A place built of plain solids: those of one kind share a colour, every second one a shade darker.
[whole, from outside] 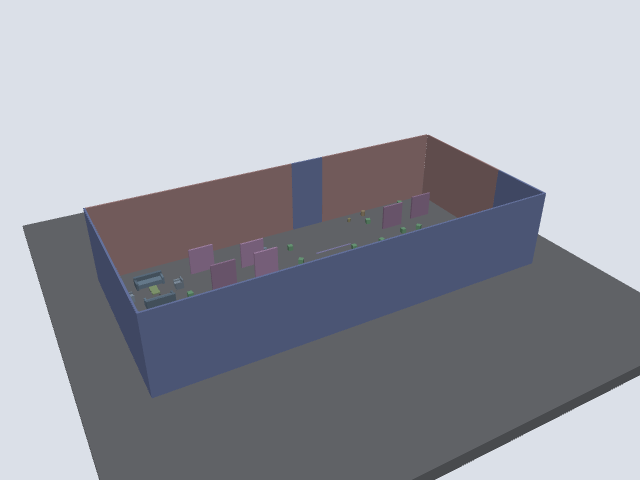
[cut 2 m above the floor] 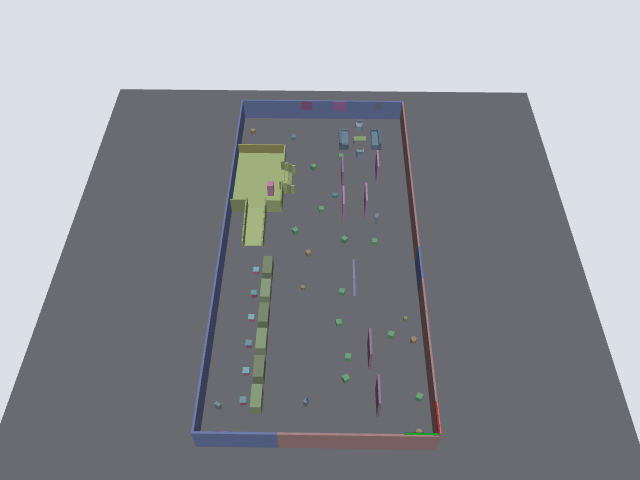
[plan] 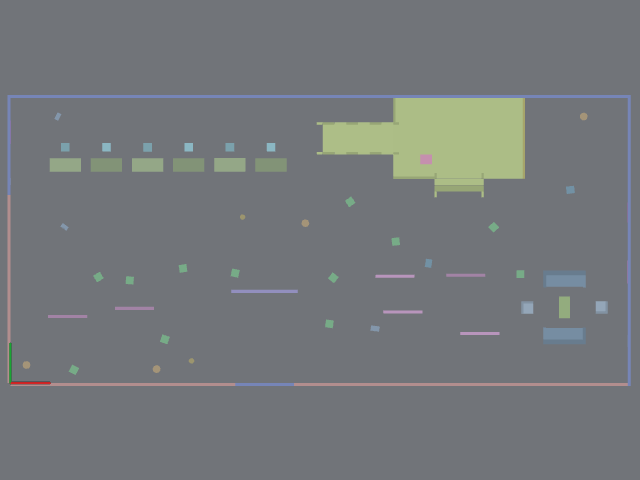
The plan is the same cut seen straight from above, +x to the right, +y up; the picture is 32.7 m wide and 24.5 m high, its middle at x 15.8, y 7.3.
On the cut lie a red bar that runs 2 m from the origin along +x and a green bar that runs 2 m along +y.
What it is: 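A congress centre's foyer; 31.5 x 14.6 m, 6.4 m high; 6 registration desks 1.06 m high; a stage 6.7 x 4.1 m raised by 3 risers of 0.15 m with steps and a ramp 1 in 8; banner walls 2.2 m high; lounges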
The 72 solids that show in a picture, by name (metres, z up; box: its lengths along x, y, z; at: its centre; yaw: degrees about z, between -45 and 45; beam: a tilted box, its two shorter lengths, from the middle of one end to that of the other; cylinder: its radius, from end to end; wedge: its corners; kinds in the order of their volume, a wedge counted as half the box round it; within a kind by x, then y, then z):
{
 "wall_1": {"box": [0.15, 5.1, 6.45], "at": [-0.07, 12.15, 3.17]},
 "wall_2": {"box": [3.0, 0.15, 6.45], "at": [12.97, -0.07, 3.17]},
 "wall_3": {"box": [31.81, 0.15, 6.45], "at": [15.76, 14.62, 3.17]},
 "wall_4": {"box": [0.15, 14.85, 6.45], "at": [31.59, 7.28, 3.17]},
 "window_wall_1": {"box": [0.15, 9.6, 6.45], "at": [-0.07, 4.8, 3.17]},
 "window_wall_2": {"box": [11.47, 0.15, 6.45], "at": [5.74, -0.07, 3.17]},
 "window_wall_3": {"box": [17.04, 0.15, 6.45], "at": [22.99, -0.07, 3.17]},
 "stage_1": {"wedge": [[15.94, 11.79, -0.05], [15.94, 11.79, 0.0], [15.94, 13.19, -0.05], [15.94, 13.19, 0.0], [19.54, 11.79, -0.05], [19.54, 11.79, 0.45], [19.54, 13.19, -0.05], [19.54, 13.19, 0.45]]},
 "stage_2": {"box": [0.12, 1.36, 0.6], "at": [19.59, 11.1, 0.25]},
 "stage_3": {"box": [0.12, 1.36, 1.42], "at": [19.59, 11.1, 0.66]},
 "stage_4": {"box": [0.12, 1.36, 0.6], "at": [19.59, 13.87, 0.25]},
 "stage_5": {"box": [0.12, 1.36, 1.42], "at": [19.59, 13.87, 0.66]},
 "stage_6": {"box": [2.1, 0.12, 1.42], "at": [20.59, 10.48, 0.66]},
 "stage_7": {"box": [2.28, 0.32, 0.2], "at": [22.9, 9.94, 0.05]},
 "stage_8": {"box": [2.28, 0.32, 0.35], "at": [22.9, 10.26, 0.12]},
 "stage_9": {"box": [6.73, 4.13, 0.5], "at": [22.9, 12.48, 0.2]},
 "stage_10": {"box": [2.1, 0.12, 1.42], "at": [25.21, 10.48, 0.66]},
 "reg_1": {"box": [1.6, 0.7, 1.11], "at": [2.8, 11.13, 0.51]},
 "reg_2": {"box": [1.6, 0.7, 1.11], "at": [4.9, 11.13, 0.51]},
 "reg_3": {"box": [1.6, 0.7, 1.11], "at": [7.0, 11.13, 0.51]},
 "reg_4": {"box": [1.6, 0.7, 1.11], "at": [9.1, 11.13, 0.51]},
 "reg_5": {"box": [1.6, 0.7, 1.11], "at": [11.2, 11.13, 0.51]},
 "reg_6": {"box": [1.6, 0.7, 1.11], "at": [13.3, 11.13, 0.51]},
 "banner_1": {"box": [2.0, 0.16, 2.25], "at": [2.92, 3.4, 1.07]},
 "banner_2": {"box": [2.0, 0.16, 2.25], "at": [6.33, 3.81, 1.07]},
 "banner_3": {"box": [2.0, 0.16, 2.25], "at": [19.63, 5.45, 1.07]},
 "banner_4": {"box": [2.0, 0.16, 2.25], "at": [20.03, 3.62, 1.07]},
 "banner_5": {"box": [2.0, 0.16, 2.25], "at": [23.24, 5.5, 1.07]},
 "banner_6": {"box": [2.0, 0.16, 2.25], "at": [23.96, 2.53, 1.07]},
 "sofa_1": {"box": [0.16, 0.86, 0.65], "at": [27.27, 2.41, 0.28]},
 "sofa_2": {"box": [0.16, 0.86, 0.65], "at": [27.27, 5.31, 0.28]},
 "sofa_3": {"box": [2.18, 0.24, 0.83], "at": [28.28, 2.1, 0.36]},
 "sofa_4": {"box": [1.86, 0.65, 0.37], "at": [28.28, 2.48, 0.24]},
 "sofa_5": {"box": [1.86, 0.65, 0.37], "at": [28.28, 5.24, 0.24]},
 "sofa_6": {"box": [2.18, 0.24, 0.83], "at": [28.28, 5.62, 0.36]},
 "stage_far_1": {"box": [0.12, 4.13, 0.6], "at": [26.2, 12.48, 0.25]},
 "stage_far_2": {"box": [0.12, 4.13, 1.42], "at": [26.2, 12.48, 0.66]},
 "ottoman_1": {"box": [0.4, 0.4, 0.47], "at": [3.24, 0.67, 0.18], "yaw": -27.5},
 "ottoman_2": {"box": [0.4, 0.4, 0.47], "at": [4.49, 5.41, 0.18], "yaw": 30.7},
 "ottoman_3": {"box": [0.4, 0.4, 0.47], "at": [6.09, 5.24, 0.18], "yaw": -4.6},
 "ottoman_4": {"box": [0.4, 0.4, 0.47], "at": [7.88, 2.23, 0.18], "yaw": -18.1},
 "ottoman_5": {"box": [0.4, 0.4, 0.47], "at": [8.81, 5.85, 0.18], "yaw": 8.3},
 "ottoman_6": {"box": [0.4, 0.4, 0.47], "at": [11.47, 5.61, 0.18], "yaw": -11.6},
 "ottoman_7": {"box": [0.4, 0.4, 0.47], "at": [16.28, 3.02, 0.18], "yaw": -7.2},
 "ottoman_8": {"box": [0.4, 0.4, 0.47], "at": [16.48, 5.37, 0.18], "yaw": -38.3},
 "ottoman_9": {"box": [0.4, 0.4, 0.47], "at": [17.34, 9.25, 0.18], "yaw": 35.3},
 "ottoman_10": {"box": [0.4, 0.4, 0.47], "at": [19.67, 7.22, 0.18], "yaw": 6.4},
 "ottoman_11": {"box": [0.4, 0.4, 0.47], "at": [24.67, 7.95, 0.18], "yaw": 42.7},
 "ottoman_12": {"box": [0.4, 0.4, 0.47], "at": [26.03, 5.56, 0.18], "yaw": -0.3},
 "club_1": {"box": [0.62, 0.64, 0.48], "at": [26.38, 3.86, 0.19]},
 "club_2": {"box": [0.62, 0.12, 0.63], "at": [26.38, 4.12, 0.27]},
 "club_3": {"box": [0.62, 0.64, 0.48], "at": [30.18, 3.86, 0.19]},
 "lectern_1": {"box": [0.6, 0.5, 1.2], "at": [21.22, 11.42, 1.0]},
 "drum_1": {"cylinder": 0.2, "from": [0.82, 0.92, 0.0], "to": [0.82, 0.92, 0.46]},
 "drum_2": {"cylinder": 0.2, "from": [7.46, 0.71, 0.0], "to": [7.46, 0.71, 0.46]},
 "drum_3": {"cylinder": 0.2, "from": [15.05, 8.16, 0.0], "to": [15.05, 8.16, 0.46]},
 "drum_4": {"cylinder": 0.2, "from": [29.26, 13.6, 0.0], "to": [29.26, 13.6, 0.46]},
 "suitcase_1": {"box": [0.22, 0.38, 0.65], "at": [2.42, 13.6, 0.27], "yaw": -27.4},
 "suitcase_2": {"box": [0.45, 0.27, 0.77], "at": [18.61, 2.78, 0.33], "yaw": -7.6},
 "box_cardboard_1": {"box": [0.33, 0.43, 0.34], "at": [21.34, 6.11, 0.12], "yaw": -8.1},
 "box_cardboard_2": {"box": [0.42, 0.38, 0.42], "at": [28.58, 9.86, 0.16], "yaw": 7.1},
 "hung_picture_1": {"box": [0.025, 1.17, 1.27], "at": [31.49, 5.66, 1.55]},
 "hung_picture_2": {"box": [0.025, 1.04, 1.11], "at": [31.49, 8.71, 1.55]},
 "stool_top_1": {"box": [0.44, 0.44, 0.05], "at": [2.8, 12.03, 0.42]},
 "stool_top_2": {"box": [0.44, 0.44, 0.05], "at": [4.9, 12.03, 0.42]},
 "stool_top_3": {"box": [0.44, 0.44, 0.05], "at": [7.0, 12.03, 0.42]},
 "stool_top_4": {"box": [0.44, 0.44, 0.05], "at": [9.1, 12.03, 0.42]},
 "stool_top_5": {"box": [0.44, 0.44, 0.05], "at": [11.2, 12.03, 0.42]},
 "stool_top_6": {"box": [0.44, 0.44, 0.05], "at": [13.3, 12.03, 0.42]},
 "coffee_table_1": {"box": [0.58, 1.12, 0.07], "at": [28.28, 3.86, 0.36]},
 "strip_1": {"box": [3.4, 0.16, 0.07], "at": [12.97, 4.68, -0.01]},
 "hung_poster_1": {"box": [0.01, 0.62, 0.87], "at": [31.5, 2.15, 1.5]}
}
